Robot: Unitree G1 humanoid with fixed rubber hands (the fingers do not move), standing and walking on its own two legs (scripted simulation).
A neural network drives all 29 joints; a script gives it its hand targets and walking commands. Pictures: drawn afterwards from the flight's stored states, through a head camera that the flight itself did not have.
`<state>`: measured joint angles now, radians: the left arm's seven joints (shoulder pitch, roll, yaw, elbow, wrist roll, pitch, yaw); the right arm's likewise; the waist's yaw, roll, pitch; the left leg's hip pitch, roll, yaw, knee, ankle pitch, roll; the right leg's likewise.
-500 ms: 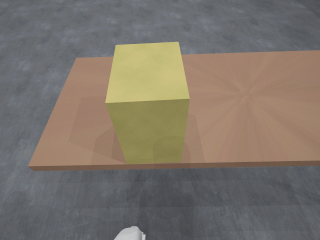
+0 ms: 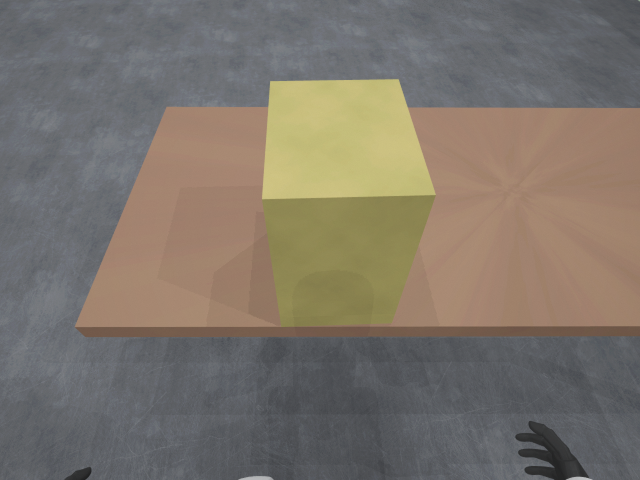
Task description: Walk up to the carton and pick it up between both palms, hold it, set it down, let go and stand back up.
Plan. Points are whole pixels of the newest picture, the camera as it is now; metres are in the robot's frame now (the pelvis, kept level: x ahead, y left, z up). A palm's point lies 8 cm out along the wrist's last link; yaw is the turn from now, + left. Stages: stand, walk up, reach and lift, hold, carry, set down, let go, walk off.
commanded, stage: walk up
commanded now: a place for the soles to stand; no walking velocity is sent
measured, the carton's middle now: (335, 211) +0.44 -0.02 +0.07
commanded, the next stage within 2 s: reach and lift in 1.44 s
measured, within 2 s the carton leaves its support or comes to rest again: neither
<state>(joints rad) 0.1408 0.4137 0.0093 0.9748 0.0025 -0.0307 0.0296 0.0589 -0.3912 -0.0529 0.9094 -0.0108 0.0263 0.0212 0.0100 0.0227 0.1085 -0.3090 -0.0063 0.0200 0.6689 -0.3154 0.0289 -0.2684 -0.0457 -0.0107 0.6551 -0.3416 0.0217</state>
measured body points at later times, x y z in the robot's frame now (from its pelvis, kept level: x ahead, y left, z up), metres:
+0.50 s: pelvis -0.01 -0.01 +0.02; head +0.01 -0.02 +0.47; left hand +0.08 +0.31 -0.10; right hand +0.09 -0.33 -0.10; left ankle +0.03 +0.10 -0.72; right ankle +0.01 -0.15 -0.72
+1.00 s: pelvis +0.00 -0.02 +0.02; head +0.02 -0.02 +0.47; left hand +0.10 +0.30 -0.10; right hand +0.10 -0.33 -0.10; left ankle +0.03 +0.10 -0.72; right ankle +0.01 -0.15 -0.72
